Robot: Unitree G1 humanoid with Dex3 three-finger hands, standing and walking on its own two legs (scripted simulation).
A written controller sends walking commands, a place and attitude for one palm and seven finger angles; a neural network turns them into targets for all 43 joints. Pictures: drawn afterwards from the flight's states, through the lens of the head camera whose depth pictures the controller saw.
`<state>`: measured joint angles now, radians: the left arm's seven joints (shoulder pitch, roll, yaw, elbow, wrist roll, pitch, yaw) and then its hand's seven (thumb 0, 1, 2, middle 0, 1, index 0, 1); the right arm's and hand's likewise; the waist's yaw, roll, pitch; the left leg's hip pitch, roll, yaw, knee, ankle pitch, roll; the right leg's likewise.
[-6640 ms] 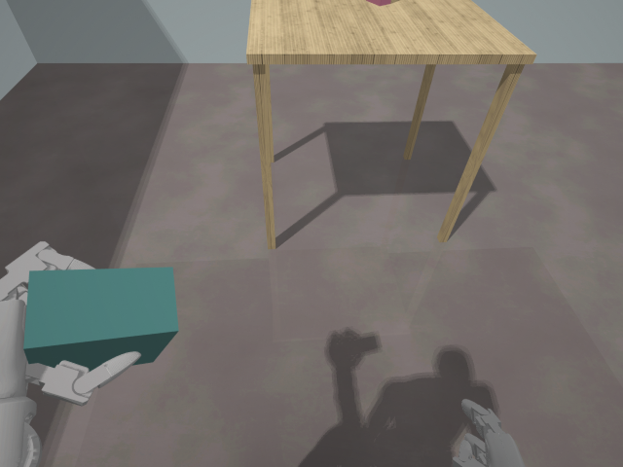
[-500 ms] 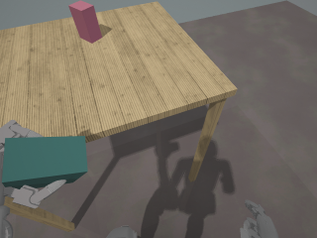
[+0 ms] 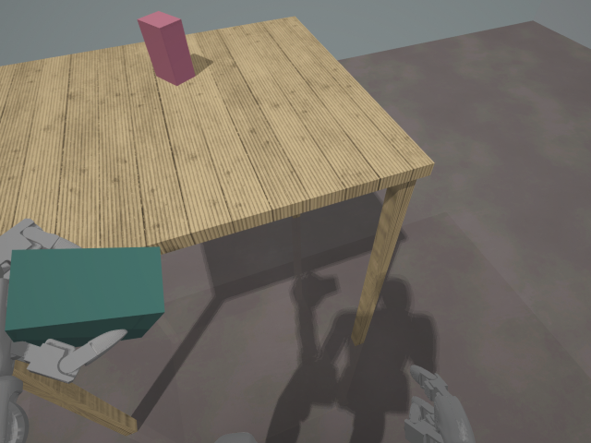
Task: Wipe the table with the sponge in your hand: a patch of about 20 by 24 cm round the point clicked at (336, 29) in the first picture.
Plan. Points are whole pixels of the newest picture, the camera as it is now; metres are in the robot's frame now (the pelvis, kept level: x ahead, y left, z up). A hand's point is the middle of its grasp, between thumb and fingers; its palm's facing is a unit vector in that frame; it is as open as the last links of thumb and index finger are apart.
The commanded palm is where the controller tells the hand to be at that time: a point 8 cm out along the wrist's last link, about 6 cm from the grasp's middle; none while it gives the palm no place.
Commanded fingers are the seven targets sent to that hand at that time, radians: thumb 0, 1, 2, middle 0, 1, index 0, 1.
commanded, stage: come to a stop and stand still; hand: left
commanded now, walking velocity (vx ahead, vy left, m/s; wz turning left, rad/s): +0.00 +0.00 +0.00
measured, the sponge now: (109, 300) +0.22 +0.21 +0.16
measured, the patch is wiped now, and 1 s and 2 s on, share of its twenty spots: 0.00 0.00 0.00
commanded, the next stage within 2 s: look again from close up in 0.98 s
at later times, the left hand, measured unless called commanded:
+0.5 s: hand (45, 365) +0.15 +0.23 +0.17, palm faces +0.43 -0.81 -0.39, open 10.1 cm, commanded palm +0.10 +0.27 +0.18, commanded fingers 0.00 0.10 1.30 -1.20 -1.60 -1.20 -1.60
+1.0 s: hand (34, 394) +0.13 +0.23 +0.16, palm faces +0.40 -0.82 -0.41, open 10.1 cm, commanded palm +0.08 +0.27 +0.18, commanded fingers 0.00 0.10 1.30 -1.20 -1.60 -1.20 -1.60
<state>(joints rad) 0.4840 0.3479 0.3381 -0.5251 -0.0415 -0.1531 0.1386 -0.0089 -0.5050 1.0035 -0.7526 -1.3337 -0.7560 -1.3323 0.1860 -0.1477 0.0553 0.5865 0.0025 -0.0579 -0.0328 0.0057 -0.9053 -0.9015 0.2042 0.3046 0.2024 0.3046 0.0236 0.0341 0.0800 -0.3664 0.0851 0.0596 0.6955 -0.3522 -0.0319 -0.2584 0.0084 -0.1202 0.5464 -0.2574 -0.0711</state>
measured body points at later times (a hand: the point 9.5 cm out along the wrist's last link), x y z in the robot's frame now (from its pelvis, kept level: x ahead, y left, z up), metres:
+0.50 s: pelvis -0.06 -0.01 +0.00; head -0.05 -0.02 +0.45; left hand +0.12 +0.27 +0.19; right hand +0.11 -0.23 -0.09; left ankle -0.03 +0.12 -0.73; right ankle +0.03 -0.08 -0.73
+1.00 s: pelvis -0.08 -0.01 +0.00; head -0.08 -0.01 +0.45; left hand +0.10 +0.27 +0.18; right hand +0.07 -0.24 -0.09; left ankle -0.03 +0.12 -0.73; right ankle +0.03 -0.08 -0.73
